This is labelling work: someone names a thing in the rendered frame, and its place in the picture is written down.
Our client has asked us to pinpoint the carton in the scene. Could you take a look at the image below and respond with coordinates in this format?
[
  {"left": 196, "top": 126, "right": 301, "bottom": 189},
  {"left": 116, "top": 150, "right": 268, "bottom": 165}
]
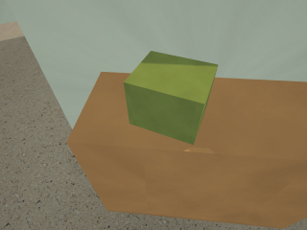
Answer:
[{"left": 124, "top": 51, "right": 218, "bottom": 145}]

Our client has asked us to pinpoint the pedestal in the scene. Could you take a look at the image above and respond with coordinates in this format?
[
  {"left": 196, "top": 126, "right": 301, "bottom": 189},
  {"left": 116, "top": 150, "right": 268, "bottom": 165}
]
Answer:
[{"left": 66, "top": 72, "right": 307, "bottom": 229}]

